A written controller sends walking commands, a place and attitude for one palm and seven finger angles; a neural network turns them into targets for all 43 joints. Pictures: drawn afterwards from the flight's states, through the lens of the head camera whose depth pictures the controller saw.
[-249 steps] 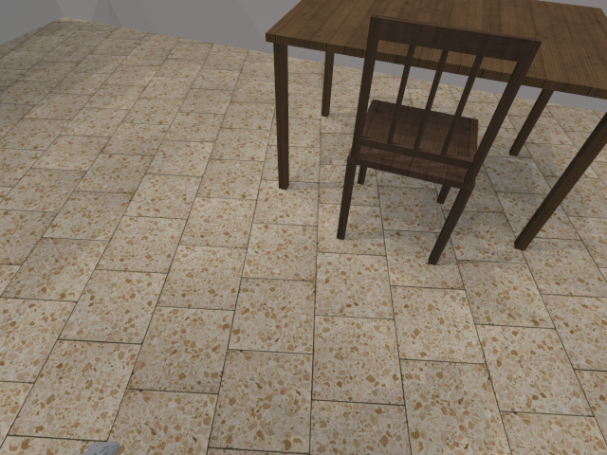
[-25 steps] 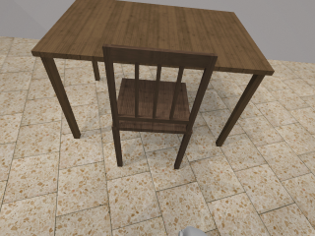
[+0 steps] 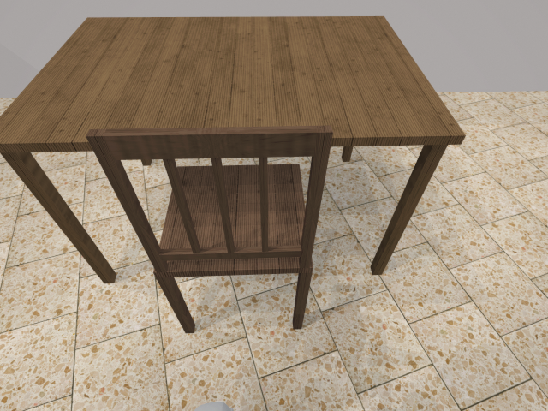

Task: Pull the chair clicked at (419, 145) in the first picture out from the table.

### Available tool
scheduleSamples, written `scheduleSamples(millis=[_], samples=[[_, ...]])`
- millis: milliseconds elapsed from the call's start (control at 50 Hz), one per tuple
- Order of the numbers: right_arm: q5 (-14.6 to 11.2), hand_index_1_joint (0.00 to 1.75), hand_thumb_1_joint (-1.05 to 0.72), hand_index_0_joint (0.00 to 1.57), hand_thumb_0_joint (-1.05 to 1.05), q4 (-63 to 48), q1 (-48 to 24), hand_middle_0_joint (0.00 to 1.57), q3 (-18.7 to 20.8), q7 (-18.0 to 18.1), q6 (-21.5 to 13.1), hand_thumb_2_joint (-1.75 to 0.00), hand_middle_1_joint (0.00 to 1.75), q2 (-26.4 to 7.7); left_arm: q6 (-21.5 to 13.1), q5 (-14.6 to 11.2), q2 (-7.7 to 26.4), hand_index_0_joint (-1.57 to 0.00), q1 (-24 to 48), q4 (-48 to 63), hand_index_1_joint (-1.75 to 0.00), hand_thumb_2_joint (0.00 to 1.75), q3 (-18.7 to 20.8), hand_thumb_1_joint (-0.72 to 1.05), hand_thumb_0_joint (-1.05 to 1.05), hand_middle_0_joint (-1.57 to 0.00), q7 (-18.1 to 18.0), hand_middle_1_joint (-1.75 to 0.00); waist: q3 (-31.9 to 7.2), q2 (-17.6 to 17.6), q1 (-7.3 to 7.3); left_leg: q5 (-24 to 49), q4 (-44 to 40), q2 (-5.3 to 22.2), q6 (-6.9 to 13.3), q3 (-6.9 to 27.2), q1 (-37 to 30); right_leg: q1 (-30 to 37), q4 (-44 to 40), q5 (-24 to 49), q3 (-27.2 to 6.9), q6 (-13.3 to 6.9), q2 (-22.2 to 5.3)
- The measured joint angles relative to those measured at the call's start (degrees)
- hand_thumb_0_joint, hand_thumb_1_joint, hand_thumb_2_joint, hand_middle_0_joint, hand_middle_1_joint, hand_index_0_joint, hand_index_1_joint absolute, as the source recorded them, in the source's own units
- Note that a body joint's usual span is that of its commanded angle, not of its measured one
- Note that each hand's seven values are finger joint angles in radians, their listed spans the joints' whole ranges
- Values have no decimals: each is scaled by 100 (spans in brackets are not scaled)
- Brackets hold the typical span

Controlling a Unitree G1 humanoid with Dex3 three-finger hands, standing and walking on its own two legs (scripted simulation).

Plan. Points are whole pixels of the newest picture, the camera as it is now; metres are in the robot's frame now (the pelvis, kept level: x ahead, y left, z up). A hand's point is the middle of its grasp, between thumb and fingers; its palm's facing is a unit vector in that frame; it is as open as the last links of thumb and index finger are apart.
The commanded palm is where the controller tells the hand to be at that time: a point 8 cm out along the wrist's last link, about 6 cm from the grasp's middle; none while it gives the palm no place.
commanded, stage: come to a stop and stand still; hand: left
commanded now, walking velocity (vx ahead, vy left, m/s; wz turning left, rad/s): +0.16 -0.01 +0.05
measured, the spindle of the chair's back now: (224, 210) +0.53 +0.13 -0.08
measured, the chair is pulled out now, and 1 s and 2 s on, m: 0.00 0.00 0.00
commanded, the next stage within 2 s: look again from close up in 1.56 s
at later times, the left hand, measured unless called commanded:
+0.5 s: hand out of the picture +0.04 +0.18 -0.18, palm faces +0.01 -0.97 -0.26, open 7.3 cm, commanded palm none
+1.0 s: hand out of the picture +0.03 +0.13 -0.17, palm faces +0.01 -0.98 -0.20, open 7.3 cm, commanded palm none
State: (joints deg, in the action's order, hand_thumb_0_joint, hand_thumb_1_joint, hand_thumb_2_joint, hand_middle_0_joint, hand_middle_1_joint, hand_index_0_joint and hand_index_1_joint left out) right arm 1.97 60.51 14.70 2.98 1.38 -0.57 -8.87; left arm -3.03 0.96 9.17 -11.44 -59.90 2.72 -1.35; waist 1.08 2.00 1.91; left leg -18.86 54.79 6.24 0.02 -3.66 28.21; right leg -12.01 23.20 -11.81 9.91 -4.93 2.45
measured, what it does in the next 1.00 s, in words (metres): steps on the spot: left foot, then left foot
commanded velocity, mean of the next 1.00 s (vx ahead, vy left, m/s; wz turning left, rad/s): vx -0.09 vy -0.01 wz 0.00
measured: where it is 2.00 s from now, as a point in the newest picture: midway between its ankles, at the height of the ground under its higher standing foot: outside the picture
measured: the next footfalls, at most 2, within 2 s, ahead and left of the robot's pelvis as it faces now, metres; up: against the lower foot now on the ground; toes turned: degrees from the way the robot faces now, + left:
left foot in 0.14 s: +0.14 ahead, +0.11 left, +0.00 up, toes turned +4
left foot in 0.76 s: +0.05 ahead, +0.11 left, +0.00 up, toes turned -1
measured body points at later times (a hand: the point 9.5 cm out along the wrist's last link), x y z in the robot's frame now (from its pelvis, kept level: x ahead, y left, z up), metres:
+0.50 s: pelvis +0.04 -0.01 -0.01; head +0.08 -0.02 +0.44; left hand +0.05 +0.23 -0.16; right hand +0.13 -0.22 -0.17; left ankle +0.10 +0.11 -0.74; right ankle +0.01 -0.10 -0.73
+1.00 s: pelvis +0.00 -0.05 +0.00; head +0.00 -0.05 +0.45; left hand +0.03 +0.18 -0.15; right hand -0.04 -0.26 -0.16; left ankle +0.01 +0.11 -0.74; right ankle +0.01 -0.11 -0.74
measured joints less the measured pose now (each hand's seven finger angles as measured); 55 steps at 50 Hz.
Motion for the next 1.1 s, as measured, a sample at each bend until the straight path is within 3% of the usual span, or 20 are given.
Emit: scheduleSamples(millis=[100, 140, 220, 300, 460, 520, 560, 600, 660, 780, 860, 1100], samples=[[-43, 30, -95, 20, 2, -71, -346, 19, -36, -66, -61, -90, 30, -132, 60, 21, -9, -20, -340, -196, -30, 90, -54, 93, -1, -20, 40, -30, -17, -97, -224, 123, -1315, -123, -32, -60, -407, 339, -85, -202, -71, 54, 85], [-66, 30, -95, 20, 2, -63, -441, 19, -108, -42, -102, -90, 30, -130, 102, -5, -44, -20, -479, -303, -30, 90, -94, 93, 0, -20, 23, -30, 12, -108, -296, 770, -2101, -185, -57, -12, -828, 433, 50, -364, -103, 108, 135], [-109, 30, -93, 20, 1, 26, -584, 19, -275, 43, -99, -90, 30, 105, 283, -61, -39, -20, -582, -501, -30, 90, -175, 92, 0, -20, -67, -30, 85, -471, -417, 616, -2472, -414, 159, -161, -1256, 563, 258, -577, -241, 261, -90], [-158, 30, -92, 20, 1, -11, -736, 19, -323, 99, 12, -90, 30, 247, 407, -68, -121, -20, -605, -473, -30, 90, -226, 91, 0, -20, -65, -30, 178, -539, -491, 710, -2820, -569, 219, -286, -1413, 518, 300, -682, -346, 338, -246], [-119, 30, -92, 20, 0, -203, -954, 20, -122, 124, 151, -90, 30, 201, 576, -4, -40, -20, -470, -104, -30, 90, -74, 91, 0, -21, -78, -30, 406, -307, -407, 859, -2816, -594, 201, -462, -1175, -375, 1778, -1420, -806, 494, -398], [-100, 30, -92, 21, 0, -188, -898, 20, -66, 69, 215, -90, 30, 71, 527, 25, 62, -20, -464, 15, -30, 90, -31, 91, 0, -20, -103, -30, 352, -209, -383, 820, -2583, -512, 82, -452, -1017, -256, 1237, -840, -831, 504, -475], [-133, 30, -92, 20, 0, -124, -822, 20, -25, 25, 272, -90, 30, -31, 479, 49, 81, -20, -447, -9, -30, 90, -48, 91, 0, -20, -115, -30, 310, -58, -331, 634, -2396, -404, -18, -323, -963, -180, 1144, -797, -724, 343, -357], [-131, 30, -92, 20, 0, -51, -703, 20, -7, -5, 355, -90, 30, -97, 444, 48, 93, -20, -452, -30, -30, 90, -91, 91, 0, -20, -100, -30, 214, -32, -286, 47, -2165, -444, -50, -111, -936, -98, 1029, -790, -658, 220, -306], [-137, 30, -92, 20, 1, 83, -551, 20, -15, -5, 386, -90, 30, -163, 389, 23, 61, -20, -433, -96, -30, 90, -157, 91, 0, -20, -87, -30, 97, -56, -250, -210, -1829, -481, -77, 112, -1038, 36, 746, -624, -645, 116, -229], [-134, 30, -91, 20, 1, 334, -195, 19, -109, 63, 256, -90, 30, -194, 342, -31, -50, -21, -216, -258, -30, 90, -207, 92, 1, -21, -90, -30, -21, -8, -112, 349, -2688, -313, -174, 364, -1778, 83, 564, -470, -454, 47, 20], [-111, 30, -91, 20, 1, 536, -9, 19, -228, 81, 217, -90, 30, -24, 348, -73, 44, -21, -48, -334, -30, 90, -165, 94, 1, -21, -71, -30, 87, -201, -189, 520, -3005, -312, -337, 367, -1928, 234, 249, -244, -447, 33, 25], [-70, 30, -91, 20, 1, 621, 512, 19, -301, 43, 185, -90, 30, 203, 379, -81, -124, -20, -442, -549, -30, 90, -166, 92, 1, -20, -1, -30, 77, -160, -177, 739, -3239, -303, -263, 320, -1893, 244, -117, 60, -492, 50, 50]])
